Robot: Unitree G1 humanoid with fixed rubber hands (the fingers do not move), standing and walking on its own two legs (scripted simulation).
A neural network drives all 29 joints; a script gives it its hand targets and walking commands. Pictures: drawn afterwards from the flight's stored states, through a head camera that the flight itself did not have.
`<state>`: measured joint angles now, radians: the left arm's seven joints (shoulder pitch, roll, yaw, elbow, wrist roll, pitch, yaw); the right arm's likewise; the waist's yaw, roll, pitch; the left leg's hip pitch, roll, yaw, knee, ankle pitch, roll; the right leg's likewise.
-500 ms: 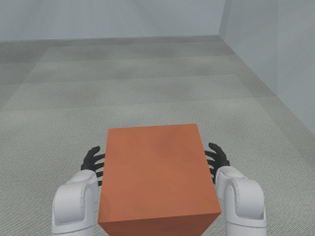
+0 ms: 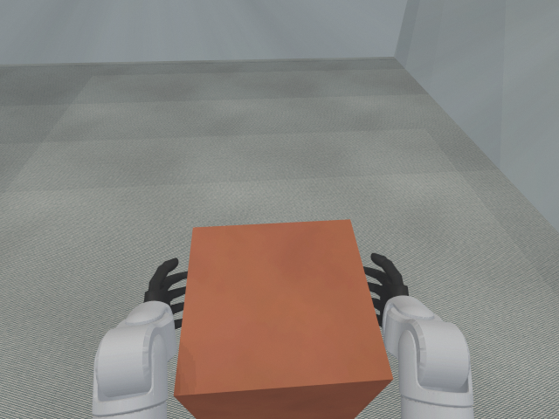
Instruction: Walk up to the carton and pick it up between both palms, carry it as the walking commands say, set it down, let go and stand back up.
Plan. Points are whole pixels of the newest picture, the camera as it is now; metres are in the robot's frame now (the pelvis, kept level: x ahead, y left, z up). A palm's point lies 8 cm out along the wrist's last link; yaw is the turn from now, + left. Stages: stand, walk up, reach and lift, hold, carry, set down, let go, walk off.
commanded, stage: carry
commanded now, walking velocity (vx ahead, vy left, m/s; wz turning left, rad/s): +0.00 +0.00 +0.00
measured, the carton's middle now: (277, 332) +0.27 +0.00 +0.02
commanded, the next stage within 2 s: hold in 0.62 s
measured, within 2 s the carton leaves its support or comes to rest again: neither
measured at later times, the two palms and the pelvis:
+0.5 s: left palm (163, 306) +0.28 +0.15 +0.08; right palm (390, 302) +0.28 -0.15 +0.08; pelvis +0.01 +0.00 +0.00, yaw +0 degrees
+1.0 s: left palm (167, 309) +0.29 +0.16 +0.05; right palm (379, 311) +0.28 -0.14 +0.04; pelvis +0.02 +0.01 +0.00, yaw -1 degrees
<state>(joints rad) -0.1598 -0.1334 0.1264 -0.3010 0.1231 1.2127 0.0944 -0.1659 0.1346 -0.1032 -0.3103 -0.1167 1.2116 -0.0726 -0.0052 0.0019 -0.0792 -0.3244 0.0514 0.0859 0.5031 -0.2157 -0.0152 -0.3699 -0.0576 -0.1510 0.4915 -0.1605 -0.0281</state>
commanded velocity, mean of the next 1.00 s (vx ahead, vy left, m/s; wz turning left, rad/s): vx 0.00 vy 0.00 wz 0.00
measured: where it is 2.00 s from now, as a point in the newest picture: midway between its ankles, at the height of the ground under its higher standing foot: outside the picture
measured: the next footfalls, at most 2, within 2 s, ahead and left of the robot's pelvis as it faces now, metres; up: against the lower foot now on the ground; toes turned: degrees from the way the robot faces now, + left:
none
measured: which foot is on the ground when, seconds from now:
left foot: down 0.00-1.00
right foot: down 0.00-1.00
